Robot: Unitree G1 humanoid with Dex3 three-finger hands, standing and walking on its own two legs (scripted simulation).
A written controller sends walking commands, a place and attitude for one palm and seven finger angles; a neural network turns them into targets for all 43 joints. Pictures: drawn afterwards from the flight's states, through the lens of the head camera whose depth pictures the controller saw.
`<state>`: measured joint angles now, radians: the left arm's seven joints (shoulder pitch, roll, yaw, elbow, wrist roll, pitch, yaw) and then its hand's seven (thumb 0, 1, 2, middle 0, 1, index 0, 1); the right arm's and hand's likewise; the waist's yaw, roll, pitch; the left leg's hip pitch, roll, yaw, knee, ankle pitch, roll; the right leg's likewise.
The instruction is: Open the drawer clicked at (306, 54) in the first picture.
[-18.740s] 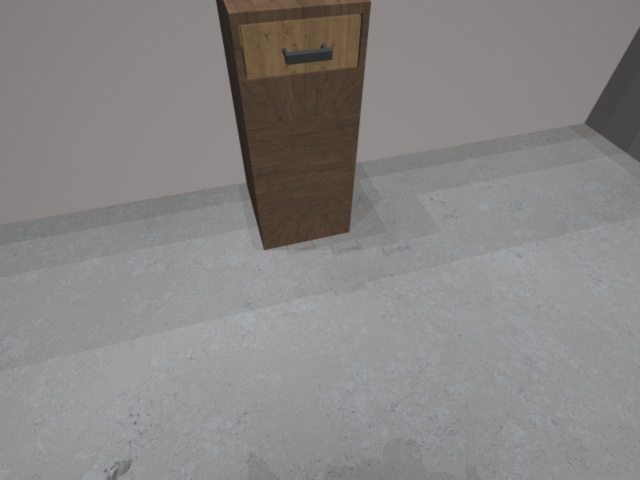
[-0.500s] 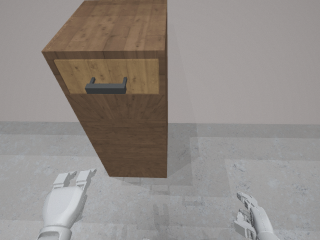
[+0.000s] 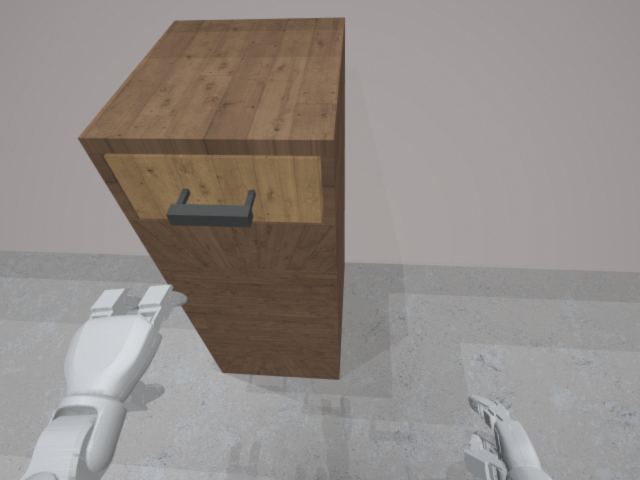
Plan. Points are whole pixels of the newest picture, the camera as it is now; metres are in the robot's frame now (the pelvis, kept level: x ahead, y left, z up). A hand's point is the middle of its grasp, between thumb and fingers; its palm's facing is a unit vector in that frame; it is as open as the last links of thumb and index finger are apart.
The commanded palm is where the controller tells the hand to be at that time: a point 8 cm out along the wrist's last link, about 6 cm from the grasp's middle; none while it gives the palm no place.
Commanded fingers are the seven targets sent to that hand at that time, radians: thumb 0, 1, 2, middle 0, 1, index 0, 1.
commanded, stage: raise the hand with hooked fingers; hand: left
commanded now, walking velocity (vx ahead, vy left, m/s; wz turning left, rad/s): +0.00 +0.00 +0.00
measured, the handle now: (214, 205) +0.48 +0.24 +0.05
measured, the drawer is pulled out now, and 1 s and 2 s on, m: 0.00 0.00 0.00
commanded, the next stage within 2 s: move the hooked fingers above the handle in 1.00 s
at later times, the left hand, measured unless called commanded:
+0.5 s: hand (117, 261) +0.29 +0.26 +0.15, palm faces +0.14 -0.05 -0.99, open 13.7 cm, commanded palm +0.26 +0.26 +0.20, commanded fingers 0.00 -0.50 0.30 -0.30 -1.20 -0.30 -1.20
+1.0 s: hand (91, 278) +0.26 +0.27 +0.16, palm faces +0.15 -0.05 -0.99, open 13.8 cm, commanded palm +0.23 +0.27 +0.22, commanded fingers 0.00 -0.50 0.30 -0.30 -1.20 -0.30 -1.20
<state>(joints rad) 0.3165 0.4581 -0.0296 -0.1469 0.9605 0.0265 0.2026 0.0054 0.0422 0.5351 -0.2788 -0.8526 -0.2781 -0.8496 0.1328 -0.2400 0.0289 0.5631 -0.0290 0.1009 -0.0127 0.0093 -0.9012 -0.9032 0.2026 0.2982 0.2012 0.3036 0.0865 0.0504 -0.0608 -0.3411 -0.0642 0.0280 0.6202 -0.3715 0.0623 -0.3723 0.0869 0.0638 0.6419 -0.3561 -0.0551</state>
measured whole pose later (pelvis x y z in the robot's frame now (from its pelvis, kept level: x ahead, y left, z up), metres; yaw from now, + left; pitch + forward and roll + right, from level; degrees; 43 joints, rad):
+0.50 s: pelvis +0.00 +0.01 +0.01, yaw +3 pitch +2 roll +0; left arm -0.07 0.55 -0.04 -0.12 0.87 0.12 0.00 0.00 -0.46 0.32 -0.32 -1.18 -0.32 -1.18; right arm 0.07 -0.25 0.02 0.60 0.02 0.18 -0.01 0.01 -0.90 -0.90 0.20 0.30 0.20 0.30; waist 0.09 0.09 -0.04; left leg -0.21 -0.09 -0.02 0.49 -0.30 0.07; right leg -0.23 0.06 0.03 0.50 -0.30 -0.04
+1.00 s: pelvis -0.04 +0.01 +0.02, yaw +3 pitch -1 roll +0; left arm -0.16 0.57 -0.03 -0.05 0.85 0.01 -0.02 0.00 -0.49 0.30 -0.32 -1.20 -0.32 -1.20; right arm 0.14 -0.27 0.02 0.64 0.03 0.16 0.00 0.01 -0.90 -0.90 0.20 0.30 0.20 0.30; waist 0.10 0.09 0.01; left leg -0.20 -0.09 -0.02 0.44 -0.22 0.08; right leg -0.22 0.05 0.03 0.45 -0.22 -0.03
